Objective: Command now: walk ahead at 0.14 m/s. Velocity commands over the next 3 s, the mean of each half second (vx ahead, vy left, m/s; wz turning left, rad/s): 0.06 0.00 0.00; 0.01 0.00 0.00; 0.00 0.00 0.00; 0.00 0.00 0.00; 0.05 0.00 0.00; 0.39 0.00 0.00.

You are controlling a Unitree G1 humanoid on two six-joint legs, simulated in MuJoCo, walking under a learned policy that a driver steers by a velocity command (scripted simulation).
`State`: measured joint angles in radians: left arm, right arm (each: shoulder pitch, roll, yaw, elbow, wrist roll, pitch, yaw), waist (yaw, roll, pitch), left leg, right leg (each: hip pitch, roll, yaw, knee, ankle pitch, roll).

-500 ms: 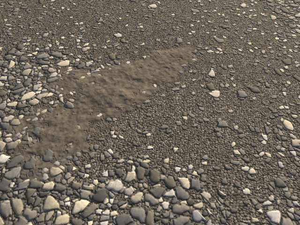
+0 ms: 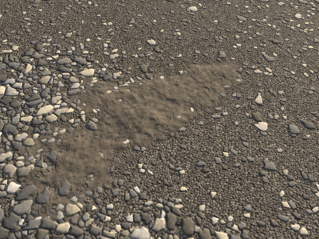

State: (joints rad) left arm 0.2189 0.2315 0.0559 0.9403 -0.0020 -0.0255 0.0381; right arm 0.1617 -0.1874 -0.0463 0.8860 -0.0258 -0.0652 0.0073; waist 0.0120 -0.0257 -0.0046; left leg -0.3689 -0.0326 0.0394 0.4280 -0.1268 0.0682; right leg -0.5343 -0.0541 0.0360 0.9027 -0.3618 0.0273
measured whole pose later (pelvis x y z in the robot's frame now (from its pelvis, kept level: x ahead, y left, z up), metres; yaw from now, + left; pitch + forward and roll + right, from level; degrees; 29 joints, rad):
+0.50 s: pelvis +0.06 -0.02 +0.00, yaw +0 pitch +0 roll +0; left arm 0.19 0.19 0.06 1.04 0.00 0.00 0.05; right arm 0.18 -0.20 -0.05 1.03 0.00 -0.01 -0.03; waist 0.00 0.00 0.04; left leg -0.21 -0.01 0.04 0.49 -0.27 0.02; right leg -0.25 -0.01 0.01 0.50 -0.25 0.01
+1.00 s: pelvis +0.06 -0.02 +0.00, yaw +0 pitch -2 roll +0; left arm 0.18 0.19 0.05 1.09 0.00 0.01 0.05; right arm 0.19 -0.18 -0.03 1.09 0.00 -0.01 -0.04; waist 0.00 0.00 0.05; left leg -0.19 -0.01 0.03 0.50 -0.28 0.02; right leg -0.21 -0.01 0.01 0.49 -0.25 0.01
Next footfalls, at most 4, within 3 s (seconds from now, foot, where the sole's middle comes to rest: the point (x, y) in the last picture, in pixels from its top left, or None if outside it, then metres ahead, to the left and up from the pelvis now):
0.16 right None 0.11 -0.15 -0.78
2.68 right None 0.20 -0.18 -0.78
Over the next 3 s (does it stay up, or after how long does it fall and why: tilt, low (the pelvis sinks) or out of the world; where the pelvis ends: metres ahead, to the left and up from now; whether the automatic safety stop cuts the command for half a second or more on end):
stays up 0.26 -0.10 0.01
